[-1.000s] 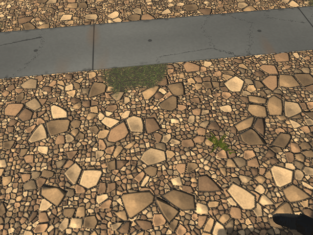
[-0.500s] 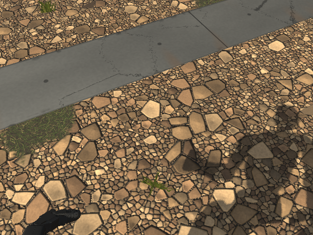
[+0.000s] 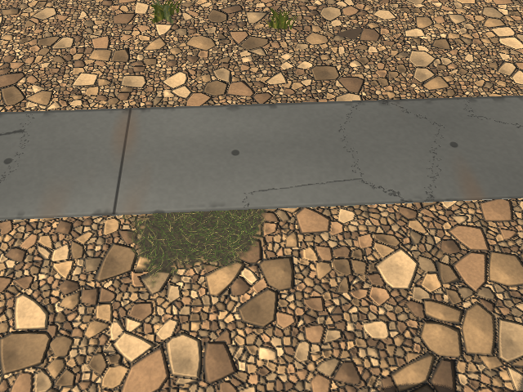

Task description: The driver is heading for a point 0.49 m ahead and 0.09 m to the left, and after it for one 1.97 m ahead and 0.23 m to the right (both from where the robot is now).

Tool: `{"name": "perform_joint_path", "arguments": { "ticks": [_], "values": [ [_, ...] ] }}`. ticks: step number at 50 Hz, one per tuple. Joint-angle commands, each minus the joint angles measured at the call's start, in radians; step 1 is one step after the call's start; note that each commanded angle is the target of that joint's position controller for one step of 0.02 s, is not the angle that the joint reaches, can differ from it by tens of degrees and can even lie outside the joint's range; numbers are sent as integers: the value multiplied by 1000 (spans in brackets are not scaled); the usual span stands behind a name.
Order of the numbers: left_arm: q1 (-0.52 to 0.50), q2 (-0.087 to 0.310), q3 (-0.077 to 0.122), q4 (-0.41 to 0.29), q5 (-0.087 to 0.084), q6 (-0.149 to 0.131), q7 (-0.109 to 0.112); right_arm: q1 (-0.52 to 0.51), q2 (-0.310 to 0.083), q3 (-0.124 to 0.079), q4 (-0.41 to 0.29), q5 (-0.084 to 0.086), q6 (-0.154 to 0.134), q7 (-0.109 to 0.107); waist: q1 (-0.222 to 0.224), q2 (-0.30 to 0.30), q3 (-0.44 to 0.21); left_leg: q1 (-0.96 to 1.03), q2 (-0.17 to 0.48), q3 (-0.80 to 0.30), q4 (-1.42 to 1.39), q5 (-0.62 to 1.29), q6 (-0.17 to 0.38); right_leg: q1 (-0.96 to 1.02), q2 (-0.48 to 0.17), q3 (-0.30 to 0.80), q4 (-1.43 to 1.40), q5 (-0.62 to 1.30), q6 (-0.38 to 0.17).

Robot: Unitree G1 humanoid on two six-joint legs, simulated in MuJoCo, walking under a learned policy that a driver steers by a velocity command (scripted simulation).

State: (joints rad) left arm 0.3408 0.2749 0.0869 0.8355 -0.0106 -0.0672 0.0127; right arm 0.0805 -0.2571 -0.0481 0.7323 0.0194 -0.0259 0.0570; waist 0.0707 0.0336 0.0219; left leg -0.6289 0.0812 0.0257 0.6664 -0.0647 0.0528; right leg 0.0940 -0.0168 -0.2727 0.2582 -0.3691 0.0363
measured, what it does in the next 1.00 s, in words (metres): walks ahead: left foot, then right foot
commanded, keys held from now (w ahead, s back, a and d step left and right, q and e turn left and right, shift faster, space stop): w+q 0.46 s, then e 0.54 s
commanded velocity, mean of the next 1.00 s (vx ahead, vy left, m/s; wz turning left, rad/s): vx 0.34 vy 0.00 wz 0.19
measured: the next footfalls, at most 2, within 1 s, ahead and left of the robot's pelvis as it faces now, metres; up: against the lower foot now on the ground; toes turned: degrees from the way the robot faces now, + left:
left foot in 0.06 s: +0.20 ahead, +0.11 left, +0.00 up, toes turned +5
right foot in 0.54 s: +0.51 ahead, -0.03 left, +0.00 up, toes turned +20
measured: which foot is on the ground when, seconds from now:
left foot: up 0.00-0.04, down 0.06-0.56, up 0.58-0.94, down 0.96-1.00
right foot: down 0.00-0.06, up 0.08-0.52, down 0.54-0.96, up 0.98-1.00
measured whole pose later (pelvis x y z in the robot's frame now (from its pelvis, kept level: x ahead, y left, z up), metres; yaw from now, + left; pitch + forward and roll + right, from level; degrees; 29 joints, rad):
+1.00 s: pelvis +0.42 +0.07 +0.01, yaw +8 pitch +2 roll +0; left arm 0.20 0.32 0.08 0.74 -0.02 0.03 0.02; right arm 0.13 -0.27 -0.05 0.66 -0.03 -0.01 -0.03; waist 0.04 -0.03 0.02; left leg -0.33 -0.02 -0.06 0.51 -0.19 0.00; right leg -0.39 0.10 0.16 0.66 -0.38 -0.01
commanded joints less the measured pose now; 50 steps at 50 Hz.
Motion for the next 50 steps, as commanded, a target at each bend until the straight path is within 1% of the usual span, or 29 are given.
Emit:
{"name": "perform_joint_path", "arguments": {
  "ticks": [1,2,3,4,5,6,7,8,9,13,18,23,25,26,27,28,29,30,32,33,34,37,39,42,46,47,48,49,50],
  "values": [
    [-40,216,52,-53,-15,13,12,18,-117,-43,-83,3,-9,7,-87,-126,-20,122,-85,89,-14,-138,61,3,-279,51,167,989,-138],
    [-60,217,50,-57,-20,21,14,162,-161,-70,-49,6,-8,1,-171,-112,-95,321,-137,108,-75,-101,94,-49,-244,22,362,1043,-110],
    [-46,192,38,-68,-8,17,19,328,-242,-109,-6,7,0,-18,-242,-49,-185,625,-108,-4,-102,-54,139,-256,-204,18,641,833,-61],
    [46,36,-11,-124,37,-8,6,321,-369,-130,-5,15,-2,-30,-124,246,-247,963,162,-554,-170,-152,321,-730,-11,76,1020,-113,13],
    [-30,82,-15,-139,2,-51,-6,353,-312,-107,-45,3,-18,-25,-180,146,-417,1048,257,-883,-349,-308,392,-854,49,338,1156,-244,2],
    [-142,140,1,-168,-40,-73,-15,328,-244,-89,-36,-6,-31,-21,-205,77,-287,980,235,-752,-381,-257,330,-945,-1,366,1153,-154,-25],
    [-163,128,-6,-174,-32,-84,-11,275,-212,-79,-40,0,-39,-23,-167,24,-195,841,194,-629,-373,-189,295,-931,-45,362,1074,-68,-45],
    [-163,132,-1,-160,-2,-85,-3,198,-171,-67,-55,1,-39,-26,-121,-16,-128,688,154,-525,-374,-88,265,-863,-80,361,984,-14,-43],
    [-143,146,8,-155,12,-74,-2,149,-144,-56,-75,-12,-40,-31,-81,1,-107,577,127,-461,-392,7,255,-779,-102,368,930,22,-40],
    [-157,103,2,-168,27,-34,-2,152,-173,-63,-83,-10,-45,-51,-52,-6,-61,407,76,-345,-442,168,254,-711,-90,333,752,116,9],
    [-342,61,-21,-211,19,-38,-16,222,-189,-69,-61,2,-32,-71,-124,39,-24,356,0,-274,-422,46,179,-636,-17,317,382,429,32],
    [-406,107,-7,-237,3,-58,-38,284,-183,-69,-41,8,-17,-76,-141,65,-23,469,48,-406,-316,-42,156,-590,17,351,240,384,3],
    [-332,121,1,-214,16,-68,-43,268,-168,-66,-38,-4,-8,-82,-108,101,-38,535,56,-399,-222,125,124,-537,20,318,202,363,-35],
    [-263,131,9,-193,32,-75,-40,256,-147,-58,-43,-5,-7,-83,-72,98,-77,548,14,-365,-129,274,92,-434,27,291,152,429,-66],
    [-173,168,16,-185,54,-82,-39,250,-108,-43,-62,-17,-11,-82,-35,62,-187,496,-36,-316,44,268,47,-236,-71,363,203,651,-123],
    [-70,226,27,-169,71,-78,-38,372,-66,-25,-61,-24,-18,-85,-51,-152,-342,244,-151,-240,364,-105,-28,110,-275,630,267,924,-279],
    [-6,207,28,-117,35,-58,-50,477,-89,-23,-33,-12,-22,-80,-62,-361,-419,63,-210,-204,593,-598,-79,213,-405,930,181,834,-406],
    [-48,155,11,-138,0,-47,-52,410,-168,-39,-34,-8,-17,-77,-45,-220,-319,-10,-148,-224,672,-570,-90,131,-366,908,143,647,-372],
    [-177,98,-18,-165,6,-24,-49,206,-176,-42,-81,-28,-1,-80,-47,-74,-132,-22,-76,-143,603,-459,-105,-119,-265,700,113,656,-307],
    [-201,94,-21,-164,9,-19,-45,176,-160,-42,-97,-39,4,-83,-68,-72,-105,22,-46,-140,514,-421,-105,-202,-232,654,103,704,-288],
    [-210,102,-19,-158,15,-12,-41,182,-128,-35,-101,-37,6,-84,-89,-100,-97,85,-39,-126,416,-411,-107,-259,-188,608,94,747,-270],
    [-197,180,11,-148,17,10,-27,192,-85,-21,-97,-28,8,-97,-98,-164,-149,197,-84,-79,218,-390,-129,-302,-157,556,98,864,-283],
    [-192,200,22,-150,2,29,-16,176,-100,-24,-93,-23,17,-102,-90,-160,-186,244,-98,-87,149,-297,-130,-312,-160,574,89,750,-280],
    [-192,193,25,-154,-12,57,-5,109,-108,-29,-112,-20,32,-100,-73,-163,-156,272,-113,-103,68,-242,-123,-362,-141,623,64,426,-256],
    [-211,174,23,-165,-16,84,8,105,-103,-35,-120,-17,8,-85,-98,-180,-111,376,-126,-97,-192,-138,-92,-391,-99,689,119,289,-209],
    [-197,155,18,-166,-17,88,12,124,-122,-43,-116,-20,0,-83,-106,-164,-113,452,-89,-109,-280,-76,-70,-421,-68,684,161,243,-172],
    [-167,108,3,-174,-7,88,12,157,-184,-57,-123,-38,-2,-91,-96,-56,-152,563,89,-241,-310,-31,-4,-506,-17,622,302,62,-118],
    [-140,77,-4,-201,-9,81,12,126,-254,-74,-124,-67,10,-90,-49,214,-111,557,271,-463,-363,123,139,-678,134,415,487,-192,-61],
    [-125,157,18,-192,3,73,11,121,-209,-66,-133,-75,6,-88,-69,211,-118,522,343,-529,-368,199,226,-702,84,392,727,-272,-17]
  ]
}}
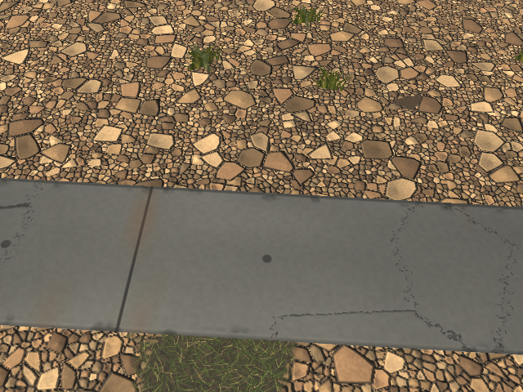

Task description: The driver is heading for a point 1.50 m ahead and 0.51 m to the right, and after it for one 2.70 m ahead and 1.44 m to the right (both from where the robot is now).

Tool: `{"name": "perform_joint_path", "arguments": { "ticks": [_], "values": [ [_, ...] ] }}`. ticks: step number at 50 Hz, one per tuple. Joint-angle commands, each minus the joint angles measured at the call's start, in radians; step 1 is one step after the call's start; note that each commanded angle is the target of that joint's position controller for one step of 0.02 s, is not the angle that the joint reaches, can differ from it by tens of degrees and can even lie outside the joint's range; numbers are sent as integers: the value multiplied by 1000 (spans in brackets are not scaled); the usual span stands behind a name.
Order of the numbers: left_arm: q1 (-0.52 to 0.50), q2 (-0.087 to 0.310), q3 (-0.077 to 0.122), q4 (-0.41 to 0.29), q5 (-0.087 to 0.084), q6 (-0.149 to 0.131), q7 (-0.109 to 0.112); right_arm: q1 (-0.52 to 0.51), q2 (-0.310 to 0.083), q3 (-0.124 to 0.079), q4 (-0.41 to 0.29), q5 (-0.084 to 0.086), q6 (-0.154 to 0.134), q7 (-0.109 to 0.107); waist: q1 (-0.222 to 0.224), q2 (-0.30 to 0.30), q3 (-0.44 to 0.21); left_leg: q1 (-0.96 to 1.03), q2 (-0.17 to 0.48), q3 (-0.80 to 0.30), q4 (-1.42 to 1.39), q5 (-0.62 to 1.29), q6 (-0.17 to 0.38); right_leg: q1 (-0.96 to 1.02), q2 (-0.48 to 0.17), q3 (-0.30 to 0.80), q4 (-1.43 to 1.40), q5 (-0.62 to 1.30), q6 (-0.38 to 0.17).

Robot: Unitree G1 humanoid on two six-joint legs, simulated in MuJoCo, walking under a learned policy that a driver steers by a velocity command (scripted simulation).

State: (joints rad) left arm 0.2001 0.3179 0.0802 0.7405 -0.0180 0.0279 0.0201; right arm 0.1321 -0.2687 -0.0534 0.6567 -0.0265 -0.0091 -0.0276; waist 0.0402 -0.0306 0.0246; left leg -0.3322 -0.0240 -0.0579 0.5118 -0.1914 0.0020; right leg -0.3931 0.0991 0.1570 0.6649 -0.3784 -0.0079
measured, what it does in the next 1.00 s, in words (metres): steps on the spot, turning right: right foot, then left foot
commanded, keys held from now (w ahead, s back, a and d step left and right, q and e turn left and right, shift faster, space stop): e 0.80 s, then no key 0.20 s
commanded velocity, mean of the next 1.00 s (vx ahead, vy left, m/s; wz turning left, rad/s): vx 0.01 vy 0.00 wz -0.53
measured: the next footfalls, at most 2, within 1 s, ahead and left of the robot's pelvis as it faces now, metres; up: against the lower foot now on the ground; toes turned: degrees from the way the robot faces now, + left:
right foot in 0.36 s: +0.03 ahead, -0.15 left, +0.00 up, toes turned -15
left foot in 0.84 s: +0.12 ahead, +0.05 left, +0.00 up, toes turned -35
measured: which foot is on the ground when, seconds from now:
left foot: down 0.00-0.36, up 0.38-0.82, down 0.84-1.00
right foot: up 0.00-0.34, down 0.36-0.84, up 0.86-1.00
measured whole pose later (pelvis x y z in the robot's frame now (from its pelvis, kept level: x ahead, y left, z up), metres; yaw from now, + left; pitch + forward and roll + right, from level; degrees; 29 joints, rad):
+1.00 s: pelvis +0.02 -0.02 +0.01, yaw -33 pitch +1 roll -1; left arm 0.17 0.35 0.09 0.66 -0.01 0.05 0.03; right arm 0.16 -0.26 -0.06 0.70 -0.01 -0.01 -0.01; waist -0.01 -0.05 0.04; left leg -0.25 -0.01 -0.04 0.46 -0.23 0.01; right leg -0.47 0.11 0.16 1.08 -0.48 0.08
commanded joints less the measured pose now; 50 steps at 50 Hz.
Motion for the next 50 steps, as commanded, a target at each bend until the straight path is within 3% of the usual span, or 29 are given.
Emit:
{"name": "perform_joint_path", "arguments": {
  "ticks": [1,2,3,5,8,11,14,16,17,18,19,20,21,22,23,24,26,30,33,37,39,41,42,43,44,45,47,48,50],
  "values": [
    [38,156,44,-77,2,-18,1,32,-146,-45,-69,-18,-15,-5,-24,200,-109,211,404,-362,-196,349,263,-219,-53,-27,431,-213,46],
    [62,152,50,-53,-1,-4,6,-13,-123,-38,-75,-4,-16,-5,-5,154,-90,201,339,-261,-177,347,218,-223,-66,-36,483,-162,68],
    [66,142,50,-48,1,10,10,-35,-116,-37,-75,9,-17,-6,-5,150,-80,205,309,-204,-168,351,195,-241,-76,-44,517,-111,85],
    [38,96,37,-68,-4,22,6,-28,-124,-38,-65,9,-10,-9,-18,161,-64,186,271,-111,-173,408,196,-235,-85,-84,507,-49,111],
    [-39,62,20,-119,-7,21,-7,13,-144,-49,-49,7,5,-20,-59,192,-88,250,284,-64,-172,404,216,-217,-113,-122,357,-14,125],
    [-65,55,12,-149,-3,21,-24,10,-184,-65,-43,14,14,-16,-72,210,-115,231,309,-23,-165,406,220,-97,-129,-165,202,-10,106],
    [-57,79,21,-163,-3,28,-37,16,-203,-74,-30,31,13,-5,-70,223,-113,230,334,-9,-140,384,209,-20,-117,-205,71,8,71],
    [-12,77,28,-155,-2,31,-45,-5,-206,-76,-24,51,11,-3,-32,213,-109,202,327,22,-76,341,165,78,-98,-234,-106,121,26],
    [25,88,36,-142,1,31,-42,16,-185,-72,-10,58,8,-1,-18,186,-115,154,299,61,-10,271,116,175,-76,-229,-209,212,-7],
    [60,145,55,-140,2,29,-31,70,-145,-63,8,40,4,3,-22,44,-128,17,237,147,151,99,28,330,-148,-96,-275,443,-54],
    [69,272,78,-168,11,25,-13,61,-74,-35,-42,-22,3,9,-53,-299,-128,-299,90,209,475,-466,-84,474,-434,289,-258,859,-215],
    [96,243,66,-177,49,2,-25,-44,-123,-48,-66,-2,-1,-2,43,-216,-189,-350,37,35,645,-524,-87,393,-500,369,-294,817,-363],
    [59,216,56,-171,51,-17,-29,-62,-155,-58,-63,24,4,-8,23,-133,-143,-363,56,1,703,-447,-75,358,-441,278,-306,723,-332],
    [3,188,50,-168,31,-24,-23,-46,-159,-63,-49,27,9,-15,-9,-98,-110,-371,67,-10,683,-354,-67,330,-379,212,-306,632,-272],
    [-35,157,40,-173,12,-22,-16,-35,-161,-67,-33,18,13,-24,-23,-76,-101,-369,75,-18,658,-293,-69,316,-345,185,-304,584,-233],
    [-62,150,33,-177,5,-17,-10,-17,-162,-70,-30,12,16,-26,-41,-85,-99,-330,66,-16,655,-244,-77,276,-321,163,-307,597,-223],
    [-63,141,27,-179,13,-10,0,10,-142,-67,-21,17,13,-20,-53,-95,-125,-283,39,-9,640,-183,-87,258,-296,150,-311,588,-223],
    [-40,157,33,-173,8,-5,13,-28,-112,-53,-29,22,7,-14,-30,-98,-120,-258,21,-23,426,-143,-97,278,-276,192,-306,460,-218],
    [-46,172,40,-177,10,1,12,-45,-112,-50,-35,26,1,-4,-20,-118,-105,-187,4,-33,307,-155,-94,231,-268,250,-305,357,-221],
    [-60,177,43,-182,6,9,0,-39,-123,-55,-39,35,-15,11,-15,-133,-102,-96,-20,-39,180,-185,-76,211,-258,340,-283,376,-218],
    [-74,174,43,-186,-2,14,-2,-16,-124,-57,-37,38,-24,19,-29,-136,-110,-38,-27,-38,72,-159,-61,222,-244,377,-257,418,-204],
    [-98,153,36,-190,-13,19,4,49,-129,-63,-14,33,-32,23,-71,-116,-124,113,0,-23,-143,33,-31,179,-194,350,-200,372,-145],
    [-53,107,22,-188,-2,18,7,65,-178,-72,-19,17,-30,20,-50,-16,-159,232,149,-137,-171,125,22,93,-138,277,-93,185,-87],
    [-11,82,17,-198,-2,9,6,22,-257,-84,-24,-5,-18,17,13,258,-109,258,319,-357,-195,324,167,-93,37,71,73,-141,-20],
    [-19,160,40,-186,16,-2,10,24,-206,-74,-37,-18,-22,19,-29,264,-104,203,422,-466,-211,360,289,-135,19,33,318,-291,33],
    [-4,197,57,-167,11,-2,9,-5,-169,-59,-46,-7,-24,15,-17,193,-90,178,394,-401,-202,332,287,-141,-7,43,446,-239,52],
    [13,157,53,-131,9,14,15,-55,-131,-45,-48,22,-22,11,-7,148,-55,174,286,-261,-179,263,213,-158,-14,38,512,-136,85],
    [12,124,44,-126,8,20,14,-50,-122,-38,-42,27,-20,9,-13,151,-51,176,265,-226,-173,298,208,-154,-13,34,515,-107,97],
    [-12,78,26,-135,3,19,11,-31,-113,-32,-29,20,-13,8,-26,177,-59,194,224,-158,-170,326,206,-115,-25,-12,404,-78,112]
  ]
}}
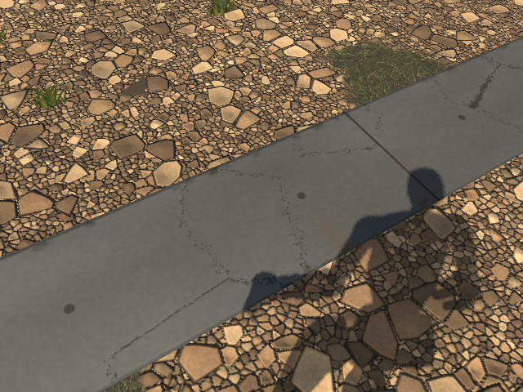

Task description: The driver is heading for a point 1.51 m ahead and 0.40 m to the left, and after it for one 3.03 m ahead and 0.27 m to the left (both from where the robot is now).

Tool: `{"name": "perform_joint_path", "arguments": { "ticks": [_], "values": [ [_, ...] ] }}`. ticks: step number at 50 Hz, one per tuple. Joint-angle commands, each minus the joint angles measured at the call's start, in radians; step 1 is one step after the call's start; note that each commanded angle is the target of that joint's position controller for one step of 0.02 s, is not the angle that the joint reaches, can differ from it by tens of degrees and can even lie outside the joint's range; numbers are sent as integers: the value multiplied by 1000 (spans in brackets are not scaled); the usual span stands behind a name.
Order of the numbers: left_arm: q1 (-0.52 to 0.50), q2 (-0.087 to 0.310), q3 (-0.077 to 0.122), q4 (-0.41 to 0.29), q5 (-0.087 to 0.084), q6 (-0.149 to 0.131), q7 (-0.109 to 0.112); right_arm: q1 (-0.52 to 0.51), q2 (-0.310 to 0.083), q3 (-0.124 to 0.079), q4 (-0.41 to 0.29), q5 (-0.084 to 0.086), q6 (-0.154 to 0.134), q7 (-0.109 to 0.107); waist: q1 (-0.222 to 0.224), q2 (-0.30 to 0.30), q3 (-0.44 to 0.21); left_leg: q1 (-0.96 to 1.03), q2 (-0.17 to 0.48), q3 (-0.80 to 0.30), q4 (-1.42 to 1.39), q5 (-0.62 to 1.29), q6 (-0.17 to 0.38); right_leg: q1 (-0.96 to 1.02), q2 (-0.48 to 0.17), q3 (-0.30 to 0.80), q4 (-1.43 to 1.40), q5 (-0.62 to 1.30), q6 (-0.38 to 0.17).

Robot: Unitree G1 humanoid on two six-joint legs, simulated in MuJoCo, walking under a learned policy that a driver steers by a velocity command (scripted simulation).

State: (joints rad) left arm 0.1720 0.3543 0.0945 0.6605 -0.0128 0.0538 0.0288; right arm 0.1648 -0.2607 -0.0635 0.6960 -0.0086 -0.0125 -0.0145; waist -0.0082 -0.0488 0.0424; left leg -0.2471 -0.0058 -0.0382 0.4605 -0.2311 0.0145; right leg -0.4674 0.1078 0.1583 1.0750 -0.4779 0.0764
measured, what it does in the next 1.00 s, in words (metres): steps on the spot, turning left: right foot, then left foot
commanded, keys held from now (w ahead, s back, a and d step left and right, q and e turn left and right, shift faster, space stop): no key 0.04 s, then q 0.88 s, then no key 0.08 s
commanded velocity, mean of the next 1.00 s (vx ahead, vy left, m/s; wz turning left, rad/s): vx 0.00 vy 0.00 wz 0.36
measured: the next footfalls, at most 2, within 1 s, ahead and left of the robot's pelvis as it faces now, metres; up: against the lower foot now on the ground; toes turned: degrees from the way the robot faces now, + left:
right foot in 0.16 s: +0.02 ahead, -0.15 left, +0.00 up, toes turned +5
left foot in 0.48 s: +0.01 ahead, +0.10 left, +0.00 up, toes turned +12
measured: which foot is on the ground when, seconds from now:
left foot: down 0.00-0.20, up 0.22-0.46, down 0.48-1.00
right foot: up 0.00-0.14, down 0.16-0.48, up 0.50-1.00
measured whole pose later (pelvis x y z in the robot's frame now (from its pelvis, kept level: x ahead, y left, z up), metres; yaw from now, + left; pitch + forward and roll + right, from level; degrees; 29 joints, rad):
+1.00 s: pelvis -0.01 +0.00 +0.00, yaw +28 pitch +1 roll -2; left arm 0.12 0.31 0.08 0.72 -0.01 -0.02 0.01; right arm 0.18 -0.33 -0.06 0.61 0.01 0.05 -0.02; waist -0.02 0.01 0.05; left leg -0.29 -0.14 -0.24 0.50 -0.20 0.06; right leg -0.33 0.05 0.11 0.64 -0.34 0.08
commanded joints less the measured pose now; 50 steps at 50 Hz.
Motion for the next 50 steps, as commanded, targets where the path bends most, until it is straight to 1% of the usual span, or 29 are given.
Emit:
{"name": "perform_joint_path", "arguments": {
  "ticks": [1,3,4,5,6,7,8,9,10,11,12,13,15,16,18,21,23,24,25,26,27,28,29,30,33,38,43,46,50],
  "values": [
    [1,24,2,-60,-2,-9,1,-58,-119,-20,-64,0,-6,-6,14,211,-89,131,199,-163,-110,373,192,-14,-54,-36,-97,24,32],
    [-26,-21,-20,-66,9,-13,-4,-50,-125,-18,-55,1,2,-3,-4,242,-109,118,186,-151,-100,369,188,106,-99,-89,-305,5,31],
    [-31,-28,-23,-62,9,-16,-6,-29,-131,-18,-46,4,6,1,-17,255,-108,111,184,-166,-97,360,189,155,-96,-108,-401,13,31],
    [-17,-16,-17,-50,8,-18,-8,-16,-143,-19,-39,12,11,5,-14,255,-101,101,180,-182,-87,351,186,203,-85,-127,-509,81,26],
    [18,-6,-12,-30,8,-21,-9,-18,-150,-17,-35,23,13,8,9,243,-89,75,170,-190,-74,349,174,274,-72,-146,-659,214,11],
    [37,18,-5,-20,13,-24,-10,10,-156,-17,-26,32,9,10,16,222,-80,40,161,-203,-70,338,146,347,-73,-135,-764,326,-16],
    [55,72,4,-26,19,-26,-2,36,-160,-16,-22,27,-3,14,11,169,-104,-26,153,-209,-61,277,94,450,-142,-71,-744,426,-51],
    [83,144,19,-34,29,-22,11,30,-136,-6,-40,3,-19,25,-5,24,-145,-99,89,-149,25,151,40,525,-265,11,-663,648,-101],
    [67,147,25,-6,33,-17,6,12,-104,1,-51,17,-23,23,-15,-150,-137,-100,11,-32,61,-59,-9,406,-305,39,-672,521,-188],
    [21,91,13,-29,32,-22,1,-22,-136,-3,-51,14,-19,19,5,-124,-94,-100,7,-14,114,-79,-35,357,-312,58,-710,431,-216],
    [17,86,14,-28,32,-25,3,-47,-152,-13,-59,19,-12,15,17,-130,-64,-148,-5,4,166,-66,-34,353,-315,65,-722,390,-215],
    [21,91,15,-28,30,-29,8,-43,-146,-16,-60,23,-1,10,19,-143,-48,-167,-5,11,208,-76,-33,343,-328,68,-722,417,-220],
    [8,85,14,-34,24,-42,18,-15,-136,-21,-68,22,15,11,16,-171,-42,-204,11,20,335,-225,-30,339,-399,91,-703,573,-261],
    [12,84,14,-35,23,-45,21,-15,-131,-23,-74,27,21,15,25,-163,-40,-239,21,22,406,-318,-29,351,-430,100,-698,652,-286],
    [-5,97,20,-34,15,-45,23,-17,-116,-21,-86,31,31,26,24,-114,-43,-254,46,30,420,-332,-31,364,-443,69,-686,723,-295],
    [-60,111,26,-38,0,-32,21,24,-117,-24,-85,34,44,42,4,-111,-74,-133,31,84,286,-186,-28,329,-405,-30,-640,726,-255],
    [-62,94,22,-31,-15,-28,18,85,-130,-36,-71,29,48,45,-27,-76,-94,11,-17,117,87,-1,5,270,-356,-109,-537,592,-193],
    [1,60,16,-12,-5,-32,13,103,-180,-53,-79,21,46,35,-17,71,-101,124,29,-14,-21,224,46,167,-282,-197,-364,383,-117],
    [-21,-3,-8,-67,48,-35,13,105,-331,-82,-117,14,38,22,2,383,-85,234,321,-470,-95,567,222,-140,-114,-257,-65,-144,1],
    [-94,28,-2,-81,32,-42,19,156,-292,-64,-123,-22,16,33,-69,285,-170,206,396,-578,-131,554,356,-159,-82,-83,110,-261,-4],
    [-93,57,7,-76,11,-39,20,114,-264,-53,-125,-23,-3,37,-41,205,-127,185,361,-491,-124,498,338,-185,-106,-57,174,-195,-13],
    [-78,71,14,-58,11,-37,23,68,-246,-50,-125,-4,-9,31,-18,146,-98,168,302,-410,-113,416,282,-193,-126,-57,162,-105,-20],
    [-74,79,19,-44,19,-36,29,32,-230,-45,-129,13,-5,22,-8,116,-88,164,265,-370,-110,368,237,-198,-140,-52,123,-29,-18],
    [-69,79,21,-39,20,-36,29,15,-223,-38,-133,20,0,13,3,129,-92,138,233,-335,-113,379,216,-158,-141,-51,102,28,-12],
    [-46,49,14,-22,11,-40,19,23,-213,-32,-141,15,13,-5,7,148,-124,150,192,-301,-124,385,214,-115,-108,-65,64,113,12],
    [-89,39,9,-26,10,-47,18,38,-227,-39,-144,18,28,-19,-14,167,-102,165,172,-362,-135,215,211,-112,-95,-45,-142,143,36],
    [-102,43,9,-23,5,-67,6,21,-236,-47,-154,14,40,-17,-24,190,-85,105,152,-441,-126,117,215,-28,-78,-32,-285,122,29],
    [-99,49,10,-22,1,-82,-4,7,-239,-51,-161,16,47,-11,-26,197,-101,107,148,-491,-99,193,216,29,-65,-29,-357,103,15],
    [-41,47,8,-2,-1,-96,-25,-27,-215,-40,-163,24,58,-8,-4,196,-139,122,135,-498,-32,346,191,159,-73,-62,-543,178,-16]
  ]
}}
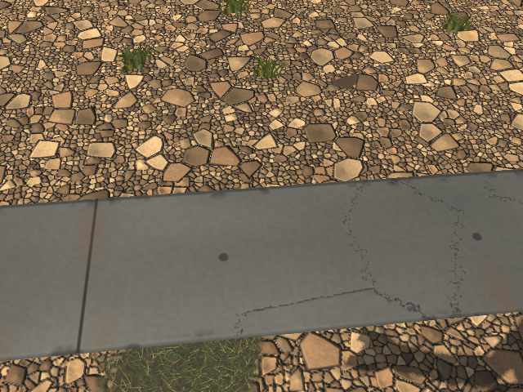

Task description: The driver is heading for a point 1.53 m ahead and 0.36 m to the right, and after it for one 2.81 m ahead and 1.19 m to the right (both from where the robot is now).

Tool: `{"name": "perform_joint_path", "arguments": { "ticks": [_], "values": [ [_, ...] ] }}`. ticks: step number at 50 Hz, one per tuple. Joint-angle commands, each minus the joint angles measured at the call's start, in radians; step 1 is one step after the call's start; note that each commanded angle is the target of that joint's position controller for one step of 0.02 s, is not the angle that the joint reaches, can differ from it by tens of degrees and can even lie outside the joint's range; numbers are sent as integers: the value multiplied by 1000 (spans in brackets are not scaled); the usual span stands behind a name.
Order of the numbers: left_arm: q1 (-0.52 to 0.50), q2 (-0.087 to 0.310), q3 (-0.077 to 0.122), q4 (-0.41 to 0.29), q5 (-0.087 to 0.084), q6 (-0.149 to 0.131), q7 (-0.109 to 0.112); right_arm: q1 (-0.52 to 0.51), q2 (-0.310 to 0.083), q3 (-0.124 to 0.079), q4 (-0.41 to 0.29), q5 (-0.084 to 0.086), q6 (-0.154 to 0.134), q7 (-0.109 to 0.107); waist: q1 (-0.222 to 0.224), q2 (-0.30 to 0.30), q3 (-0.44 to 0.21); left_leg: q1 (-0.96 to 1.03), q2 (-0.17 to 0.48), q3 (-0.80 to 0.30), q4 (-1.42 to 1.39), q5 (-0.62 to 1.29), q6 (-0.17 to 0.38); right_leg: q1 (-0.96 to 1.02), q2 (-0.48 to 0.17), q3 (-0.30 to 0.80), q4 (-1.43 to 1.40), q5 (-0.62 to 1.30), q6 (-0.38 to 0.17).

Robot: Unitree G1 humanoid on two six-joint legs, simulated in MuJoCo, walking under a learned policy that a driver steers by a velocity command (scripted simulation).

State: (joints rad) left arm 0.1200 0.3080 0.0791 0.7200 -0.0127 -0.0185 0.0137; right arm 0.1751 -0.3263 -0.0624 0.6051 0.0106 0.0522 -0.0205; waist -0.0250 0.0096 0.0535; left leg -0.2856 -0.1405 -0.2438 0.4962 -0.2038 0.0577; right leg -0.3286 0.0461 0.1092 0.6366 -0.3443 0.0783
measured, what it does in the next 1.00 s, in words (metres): walks ahead, turning right: right foot, then left foot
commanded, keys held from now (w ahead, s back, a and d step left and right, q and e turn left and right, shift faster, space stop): no key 0.04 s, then w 0.12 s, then w+e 0.84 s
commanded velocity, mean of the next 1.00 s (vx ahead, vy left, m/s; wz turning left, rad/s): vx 0.36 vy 0.00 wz -0.27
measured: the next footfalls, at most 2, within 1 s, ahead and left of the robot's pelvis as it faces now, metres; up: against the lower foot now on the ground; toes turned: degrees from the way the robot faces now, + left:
right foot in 0.04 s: +0.05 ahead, -0.14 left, +0.00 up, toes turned +7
left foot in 0.40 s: +0.12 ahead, +0.13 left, +0.00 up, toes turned -4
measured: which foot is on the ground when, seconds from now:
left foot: down 0.00-0.06, up 0.08-0.38, down 0.40-0.88, up 0.90-1.00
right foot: up 0.00-0.02, down 0.04-0.40, up 0.42-0.86, down 0.88-1.00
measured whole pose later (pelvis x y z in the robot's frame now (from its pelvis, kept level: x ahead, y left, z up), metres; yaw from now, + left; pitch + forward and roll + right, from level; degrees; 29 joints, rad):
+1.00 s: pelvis +0.32 -0.08 -0.01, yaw -22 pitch +1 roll +0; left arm 0.18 0.31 0.06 0.62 -0.02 -0.05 -0.04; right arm 0.29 -0.30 -0.04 0.74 0.02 -0.10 0.00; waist -0.02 0.01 0.08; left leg -0.35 0.05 -0.04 1.22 -0.40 0.00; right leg -0.40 0.10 -0.01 0.56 -0.17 -0.10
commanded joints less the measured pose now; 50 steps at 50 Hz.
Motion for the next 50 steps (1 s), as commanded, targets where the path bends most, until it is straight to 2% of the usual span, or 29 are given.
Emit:
{"name": "perform_joint_path", "arguments": {
  "ticks": [1,2,3,4,5,6,7,9,14,17,19,20,21,22,23,24,27,33,37,40,42,43,44,45,46,47,48,49,50],
  "values": [
    [37,86,23,-51,4,-28,-14,-48,-139,-36,-71,12,-4,-4,34,127,-149,134,247,-277,-48,303,122,94,-16,-28,-226,152,-35],
    [41,102,24,-51,15,-29,-14,-21,-117,-28,-63,11,-6,-6,30,90,-148,85,212,-249,-20,193,76,177,-71,12,-299,277,-61],
    [43,140,22,-68,35,-26,-10,33,-64,-9,-53,-11,-11,-2,0,-88,-182,-8,118,-131,124,-146,15,278,-240,191,-352,325,-130],
    [39,177,24,-55,54,-21,-9,42,-83,-14,-69,-5,-19,-3,-22,-239,-109,-169,-11,32,237,-406,-40,245,-356,355,-373,280,-281],
    [44,161,25,-58,45,-25,-9,24,-143,-31,-65,-13,-28,-9,15,-210,-80,-223,49,54,409,-404,-78,189,-408,433,-421,14,-351],
    [58,153,22,-52,28,-27,-6,4,-170,-43,-53,-3,-34,-8,31,-170,-47,-272,69,63,491,-334,-89,193,-363,410,-449,-200,-328],
    [56,143,16,-43,13,-29,1,11,-144,-39,-36,-8,-37,-5,26,-167,-25,-316,81,74,514,-278,-105,214,-319,370,-461,-259,-288],
    [93,127,5,-25,-2,-29,11,-4,-110,-28,-28,-13,-48,7,46,-162,1,-371,118,129,514,-192,-124,265,-279,315,-471,-204,-268],
    [164,157,10,-20,-5,-17,14,-114,-19,4,-52,-3,-115,26,91,-182,2,-169,116,241,180,-156,-120,180,-200,209,-463,-12,-269],
    [184,183,17,-24,-16,-10,5,-55,-54,-11,-28,16,-137,34,54,-179,-12,14,95,246,-9,-80,-97,100,-212,255,-430,-41,-281],
    [176,147,6,-32,-17,-10,2,33,-74,-25,5,19,-142,26,-3,-138,-35,221,112,243,-137,47,-70,1,-176,256,-368,-49,-239],
    [158,89,-10,-41,-10,-17,-1,123,-93,-33,17,17,-143,14,-52,-115,-82,387,185,186,-133,25,-52,-105,-131,227,-268,-80,-192],
    [135,-14,-40,-69,0,-28,-6,253,-152,-45,31,-5,-140,0,-107,56,-176,575,388,-47,-174,-148,10,-268,-33,104,20,-160,-118],
    [115,28,-29,-126,-25,-40,3,298,-246,-75,62,-21,-134,15,-99,238,-146,496,559,-352,-283,-423,132,-421,-12,15,238,-252,-99],
    [135,103,-6,-106,-36,-42,5,237,-173,-54,55,-20,-142,20,-70,174,-63,421,547,-355,-310,-518,155,-466,-75,53,388,-198,-100],
    [150,118,3,-84,-36,-39,-3,192,-110,-36,53,-13,-148,18,-45,170,-2,388,494,-260,-320,-462,128,-497,-87,52,441,-114,-104],
    [135,73,0,-64,-21,-32,-18,136,-60,-21,62,-16,-153,14,-21,119,50,318,405,2,-351,-104,88,-494,-129,26,478,77,-91],
    [26,20,-22,-123,-12,-32,-44,138,-81,-27,99,-19,-157,12,-28,70,61,255,369,250,-376,208,102,-451,-136,-36,269,299,-49],
    [-100,1,-38,-177,-11,-39,-75,179,-124,-35,140,-2,-146,7,-60,46,95,263,391,339,-378,271,89,-368,-124,-122,68,358,-86],
    [-117,37,-25,-204,-15,-38,-90,191,-156,-42,160,6,-129,6,-28,62,53,353,412,392,-273,618,64,-285,-71,-178,2,282,-148],
    [9,98,7,-186,-13,-28,-86,185,-190,-51,158,8,-111,-2,58,103,-63,386,405,424,-45,968,42,-95,8,-225,5,193,-199],
    [164,147,36,-151,-17,-21,-75,174,-190,-49,151,12,-105,-7,147,86,-153,300,382,444,158,975,17,140,42,-222,-41,235,-238],
    [322,203,65,-117,-20,-5,-53,185,-165,-36,131,1,-112,-11,219,12,-235,64,343,433,443,694,-20,446,-24,-80,-55,230,-278],
    [279,310,73,-129,-22,-9,-44,312,-1,14,76,-34,-134,8,63,-276,-347,-359,141,354,829,-354,-79,762,-313,509,-135,34,-460],
    [313,231,53,-160,-16,-23,-46,210,-94,3,66,-4,-171,21,150,-156,-481,-435,118,126,933,-390,-66,780,-374,754,-299,-119,-495],
    [276,184,37,-140,-5,-36,-49,94,-137,-11,24,35,-185,25,154,-104,-304,-511,161,127,911,-286,-51,661,-344,612,-346,-71,-432],
    [215,171,33,-138,-9,-43,-49,71,-122,-3,15,28,-195,20,105,-25,-187,-489,204,139,821,-193,-43,497,-301,489,-355,32,-403],
    [148,149,26,-149,-4,-45,-47,71,-116,-5,25,5,-198,12,60,6,-129,-436,233,144,744,-147,-49,362,-259,399,-357,156,-382],
    [106,129,19,-164,12,-48,-44,96,-121,-10,33,-6,-188,12,21,-19,-111,-367,255,133,708,-112,-54,268,-227,338,-376,250,-376]
  ]
}}
Velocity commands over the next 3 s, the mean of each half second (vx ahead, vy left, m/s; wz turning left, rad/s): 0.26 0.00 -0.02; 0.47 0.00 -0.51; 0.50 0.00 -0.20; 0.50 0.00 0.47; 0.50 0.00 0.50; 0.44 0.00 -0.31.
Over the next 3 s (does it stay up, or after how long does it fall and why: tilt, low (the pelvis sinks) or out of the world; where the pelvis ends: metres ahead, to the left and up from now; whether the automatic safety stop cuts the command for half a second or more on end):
stays up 1.42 -0.14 -0.19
